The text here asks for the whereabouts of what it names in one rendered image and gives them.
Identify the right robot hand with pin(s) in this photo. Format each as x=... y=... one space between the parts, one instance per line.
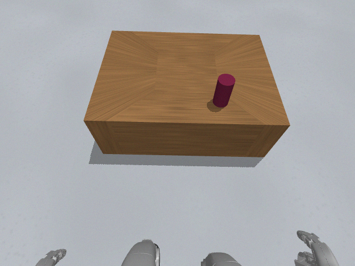
x=321 y=253

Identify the can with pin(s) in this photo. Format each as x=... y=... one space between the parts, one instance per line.
x=224 y=87

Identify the left robot hand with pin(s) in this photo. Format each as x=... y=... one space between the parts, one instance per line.
x=52 y=258

